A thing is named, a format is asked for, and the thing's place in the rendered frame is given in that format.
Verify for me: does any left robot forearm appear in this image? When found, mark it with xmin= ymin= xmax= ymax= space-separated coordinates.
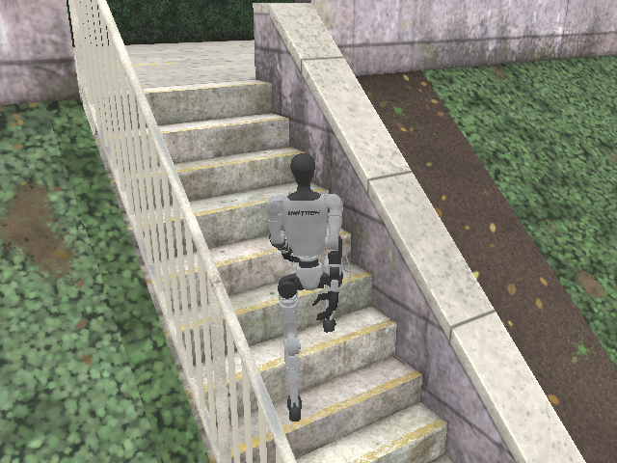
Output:
xmin=269 ymin=233 xmax=289 ymax=254

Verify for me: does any robot left hand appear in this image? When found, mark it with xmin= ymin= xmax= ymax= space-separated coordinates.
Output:
xmin=282 ymin=247 xmax=300 ymax=262

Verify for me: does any robot right hand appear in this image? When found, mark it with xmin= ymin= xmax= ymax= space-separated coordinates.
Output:
xmin=312 ymin=291 xmax=339 ymax=320

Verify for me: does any robot left shin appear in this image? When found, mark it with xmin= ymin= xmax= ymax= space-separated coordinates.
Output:
xmin=283 ymin=339 xmax=300 ymax=408

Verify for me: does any robot right upper arm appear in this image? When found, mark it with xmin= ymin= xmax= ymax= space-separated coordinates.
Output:
xmin=324 ymin=194 xmax=343 ymax=250

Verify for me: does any robot right thigh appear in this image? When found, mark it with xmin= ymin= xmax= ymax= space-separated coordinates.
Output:
xmin=323 ymin=252 xmax=343 ymax=286

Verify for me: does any right robot forearm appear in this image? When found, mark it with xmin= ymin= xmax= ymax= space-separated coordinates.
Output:
xmin=328 ymin=236 xmax=342 ymax=292

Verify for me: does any robot left upper arm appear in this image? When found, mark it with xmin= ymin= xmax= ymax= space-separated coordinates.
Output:
xmin=266 ymin=195 xmax=285 ymax=244

